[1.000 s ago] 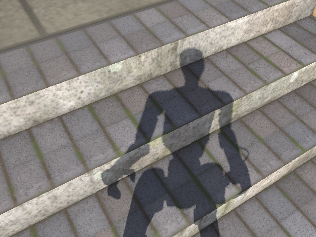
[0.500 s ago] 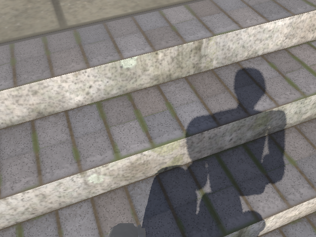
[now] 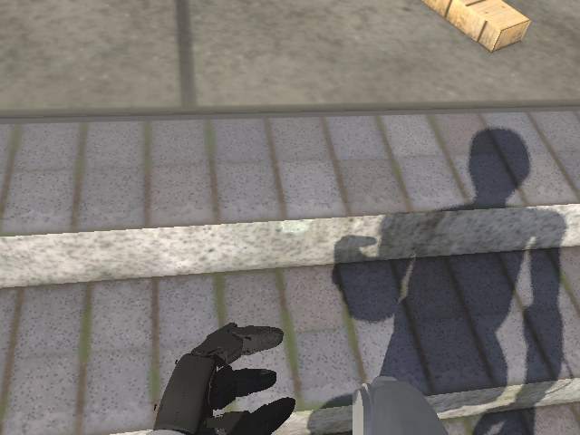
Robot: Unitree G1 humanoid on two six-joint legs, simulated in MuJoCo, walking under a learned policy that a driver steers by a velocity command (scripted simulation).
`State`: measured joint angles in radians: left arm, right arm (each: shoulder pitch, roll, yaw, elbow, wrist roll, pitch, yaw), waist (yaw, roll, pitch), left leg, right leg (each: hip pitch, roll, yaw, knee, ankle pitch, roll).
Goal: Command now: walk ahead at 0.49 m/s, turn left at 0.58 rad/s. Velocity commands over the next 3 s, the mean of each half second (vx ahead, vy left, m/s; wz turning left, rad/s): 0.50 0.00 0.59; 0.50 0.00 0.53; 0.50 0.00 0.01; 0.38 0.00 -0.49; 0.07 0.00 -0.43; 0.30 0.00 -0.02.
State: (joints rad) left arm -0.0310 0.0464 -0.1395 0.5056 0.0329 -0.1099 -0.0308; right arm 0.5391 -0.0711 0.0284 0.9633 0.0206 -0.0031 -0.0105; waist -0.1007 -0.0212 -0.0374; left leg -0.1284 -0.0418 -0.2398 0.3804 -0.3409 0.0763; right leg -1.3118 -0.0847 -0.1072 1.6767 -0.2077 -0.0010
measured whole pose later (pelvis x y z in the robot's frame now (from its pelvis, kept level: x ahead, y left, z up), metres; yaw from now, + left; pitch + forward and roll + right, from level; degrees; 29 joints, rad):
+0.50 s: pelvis +0.27 +0.01 +0.14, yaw +18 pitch +2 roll -1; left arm 0.51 0.09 -0.03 0.98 0.04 -0.05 0.02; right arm 0.03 -0.07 0.08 0.61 0.03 0.00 0.02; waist 0.08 0.05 -0.03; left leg -1.37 0.06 -0.07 2.04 -0.08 0.04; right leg -0.10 -0.11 -0.31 0.48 -0.39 0.04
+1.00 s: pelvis +0.56 +0.17 +0.31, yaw +33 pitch +3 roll -3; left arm -0.01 0.03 -0.13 0.54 0.00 -0.10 -0.03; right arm 0.52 -0.09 0.05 1.02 -0.03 -0.01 0.04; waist -0.01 -0.02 -0.08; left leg -0.24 -0.04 -0.07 0.53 -0.33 0.07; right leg -1.44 -0.06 -0.02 2.17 -0.09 -0.08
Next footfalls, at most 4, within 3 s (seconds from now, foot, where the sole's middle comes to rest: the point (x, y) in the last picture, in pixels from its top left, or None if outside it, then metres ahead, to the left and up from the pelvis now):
0.08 right None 0.26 -0.13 -0.63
0.64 left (125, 355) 0.52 0.23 -0.47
1.18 right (131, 149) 0.87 0.23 -0.31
1.72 left None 1.01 0.54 -0.31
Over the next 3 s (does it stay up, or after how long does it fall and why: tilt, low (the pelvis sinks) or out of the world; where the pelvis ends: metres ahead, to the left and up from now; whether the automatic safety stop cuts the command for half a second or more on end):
stays up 1.23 0.39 0.46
